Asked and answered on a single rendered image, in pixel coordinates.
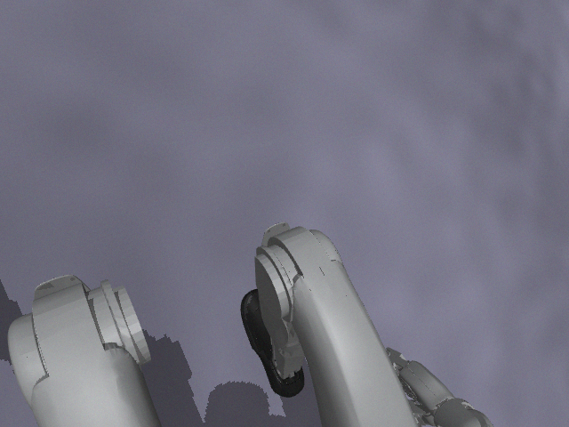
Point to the right robot hand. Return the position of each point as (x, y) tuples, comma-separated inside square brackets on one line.
[(421, 385)]

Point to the right robot foot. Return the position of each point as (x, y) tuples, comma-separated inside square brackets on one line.
[(260, 341)]

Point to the right robot arm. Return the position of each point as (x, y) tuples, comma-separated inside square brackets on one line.
[(459, 413)]

